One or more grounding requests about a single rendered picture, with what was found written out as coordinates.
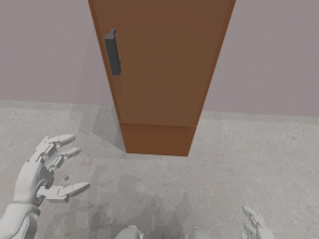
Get right robot hand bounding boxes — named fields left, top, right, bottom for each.
left=241, top=205, right=275, bottom=239

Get cupboard door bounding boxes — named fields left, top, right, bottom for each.
left=93, top=0, right=230, bottom=126

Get left robot hand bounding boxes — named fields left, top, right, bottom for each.
left=13, top=134, right=91, bottom=207

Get left robot shin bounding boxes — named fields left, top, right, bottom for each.
left=128, top=225, right=138, bottom=229

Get handle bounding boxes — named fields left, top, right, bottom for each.
left=105, top=28, right=121, bottom=76

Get robot left thigh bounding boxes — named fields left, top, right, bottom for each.
left=115, top=228, right=145, bottom=239

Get robot left forearm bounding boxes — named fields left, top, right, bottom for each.
left=0, top=202, right=41, bottom=239

